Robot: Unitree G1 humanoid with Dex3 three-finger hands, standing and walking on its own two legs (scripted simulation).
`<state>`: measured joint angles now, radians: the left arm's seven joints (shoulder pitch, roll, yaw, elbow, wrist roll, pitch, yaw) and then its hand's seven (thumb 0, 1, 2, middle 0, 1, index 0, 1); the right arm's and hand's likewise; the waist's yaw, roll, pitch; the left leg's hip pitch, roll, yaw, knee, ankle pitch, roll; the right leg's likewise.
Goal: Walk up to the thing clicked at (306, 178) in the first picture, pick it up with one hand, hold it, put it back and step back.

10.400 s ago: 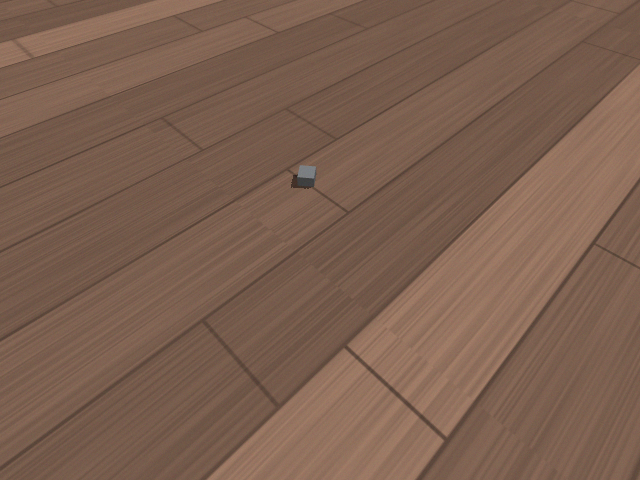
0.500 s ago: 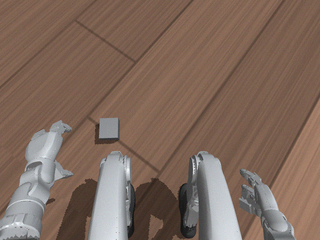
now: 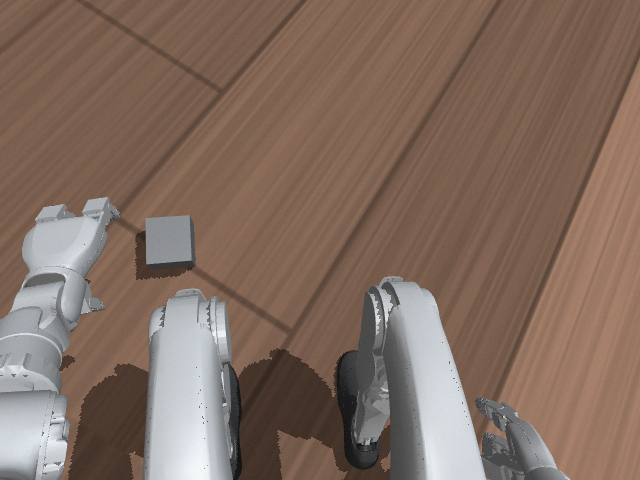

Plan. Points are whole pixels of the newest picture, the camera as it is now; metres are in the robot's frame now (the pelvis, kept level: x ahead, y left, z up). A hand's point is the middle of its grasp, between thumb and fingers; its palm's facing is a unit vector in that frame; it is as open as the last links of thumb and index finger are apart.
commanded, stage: rise first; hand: left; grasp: from above
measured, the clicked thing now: (171, 242) +0.46 +0.22 -0.36
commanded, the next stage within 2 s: none
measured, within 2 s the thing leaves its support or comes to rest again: neither
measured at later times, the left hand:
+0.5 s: hand (106, 254) +0.40 +0.29 -0.21, palm faces -0.46 -0.06 -0.89, open 13.3 cm
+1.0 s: hand (115, 249) +0.41 +0.28 -0.23, palm faces -0.45 -0.06 -0.89, open 13.4 cm
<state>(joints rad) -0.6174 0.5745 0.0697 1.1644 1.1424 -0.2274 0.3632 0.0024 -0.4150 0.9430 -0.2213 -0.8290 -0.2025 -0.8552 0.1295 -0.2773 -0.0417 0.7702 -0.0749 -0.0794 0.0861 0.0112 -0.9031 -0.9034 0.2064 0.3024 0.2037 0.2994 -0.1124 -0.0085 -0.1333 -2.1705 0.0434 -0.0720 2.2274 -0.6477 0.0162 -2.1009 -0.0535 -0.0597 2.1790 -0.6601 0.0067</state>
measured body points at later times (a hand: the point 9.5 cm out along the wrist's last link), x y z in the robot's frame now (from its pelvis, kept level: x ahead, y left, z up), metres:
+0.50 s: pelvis +0.01 +0.00 -0.03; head +0.23 +0.05 +0.35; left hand +0.42 +0.29 -0.16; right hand +0.10 -0.28 -0.16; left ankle +0.09 +0.12 -0.35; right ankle +0.10 -0.13 -0.35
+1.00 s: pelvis +0.01 +0.00 -0.04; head +0.24 +0.05 +0.34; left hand +0.43 +0.28 -0.17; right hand +0.10 -0.28 -0.17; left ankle +0.09 +0.12 -0.35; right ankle +0.10 -0.13 -0.35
